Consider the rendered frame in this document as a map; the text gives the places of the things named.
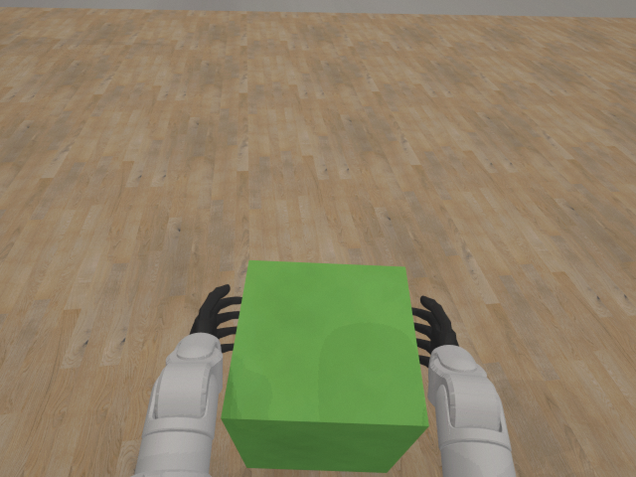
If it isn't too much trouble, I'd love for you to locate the left robot forearm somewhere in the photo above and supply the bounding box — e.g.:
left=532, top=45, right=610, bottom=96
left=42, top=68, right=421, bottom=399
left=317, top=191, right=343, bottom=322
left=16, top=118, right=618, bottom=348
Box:
left=131, top=333, right=223, bottom=477

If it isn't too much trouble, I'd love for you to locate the right robot hand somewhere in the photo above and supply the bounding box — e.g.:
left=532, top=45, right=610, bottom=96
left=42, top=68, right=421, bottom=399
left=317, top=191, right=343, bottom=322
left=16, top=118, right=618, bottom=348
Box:
left=411, top=296, right=459, bottom=367

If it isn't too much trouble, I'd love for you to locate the carton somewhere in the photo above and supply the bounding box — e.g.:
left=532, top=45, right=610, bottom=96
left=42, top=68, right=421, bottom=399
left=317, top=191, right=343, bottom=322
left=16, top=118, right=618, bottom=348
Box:
left=221, top=260, right=429, bottom=473

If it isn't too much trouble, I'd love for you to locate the left robot hand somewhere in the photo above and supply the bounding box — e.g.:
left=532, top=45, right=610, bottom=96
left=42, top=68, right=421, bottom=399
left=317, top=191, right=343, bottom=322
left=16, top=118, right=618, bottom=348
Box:
left=190, top=284, right=242, bottom=353

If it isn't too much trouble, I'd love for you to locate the right robot forearm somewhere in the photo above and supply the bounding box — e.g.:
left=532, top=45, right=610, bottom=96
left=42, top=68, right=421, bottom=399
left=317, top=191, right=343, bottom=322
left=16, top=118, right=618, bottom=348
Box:
left=427, top=345, right=516, bottom=477

